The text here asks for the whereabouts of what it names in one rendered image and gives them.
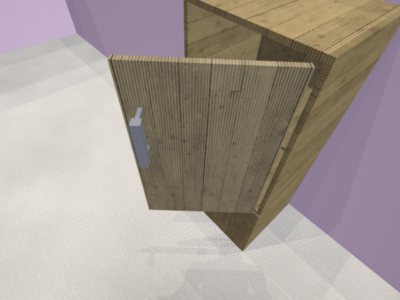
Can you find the handle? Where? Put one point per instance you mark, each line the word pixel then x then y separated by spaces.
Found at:
pixel 139 139

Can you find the cupboard door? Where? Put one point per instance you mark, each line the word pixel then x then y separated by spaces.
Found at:
pixel 214 126

